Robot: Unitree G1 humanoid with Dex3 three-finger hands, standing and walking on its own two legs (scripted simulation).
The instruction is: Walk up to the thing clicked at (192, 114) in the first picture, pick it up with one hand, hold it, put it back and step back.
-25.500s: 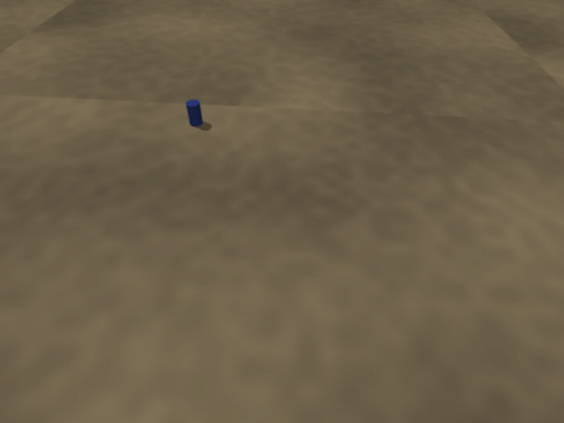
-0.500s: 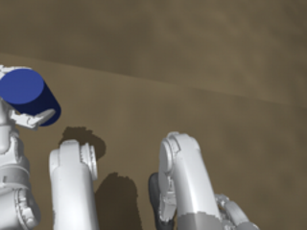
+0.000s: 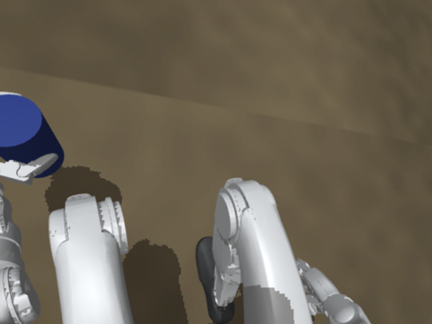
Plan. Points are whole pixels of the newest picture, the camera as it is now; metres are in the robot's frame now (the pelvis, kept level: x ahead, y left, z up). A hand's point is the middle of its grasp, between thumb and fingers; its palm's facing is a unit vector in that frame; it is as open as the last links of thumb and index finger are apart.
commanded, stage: lower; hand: left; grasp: from the side
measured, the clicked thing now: (26, 141) +0.42 +0.26 -0.11
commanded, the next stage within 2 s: loosen in 1.20 s
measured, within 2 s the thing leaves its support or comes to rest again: rests again in 1.58 s
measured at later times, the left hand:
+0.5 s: hand (29, 145) +0.43 +0.27 -0.16, palm faces +0.27 -0.96 -0.01, open 11.4 cm
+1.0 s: hand (35, 147) +0.44 +0.27 -0.19, palm faces +0.29 -0.96 -0.02, open 11.4 cm
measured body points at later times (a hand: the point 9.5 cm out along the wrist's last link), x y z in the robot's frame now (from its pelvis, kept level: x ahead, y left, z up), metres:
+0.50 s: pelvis -0.01 +0.01 -0.01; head +0.23 +0.16 +0.34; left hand +0.41 +0.32 -0.16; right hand +0.13 -0.26 -0.07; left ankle +0.08 +0.14 -0.27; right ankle +0.11 -0.12 -0.27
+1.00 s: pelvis -0.01 +0.02 -0.02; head +0.23 +0.18 +0.32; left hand +0.42 +0.32 -0.19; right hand +0.13 -0.25 -0.05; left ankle +0.08 +0.14 -0.27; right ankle +0.11 -0.12 -0.27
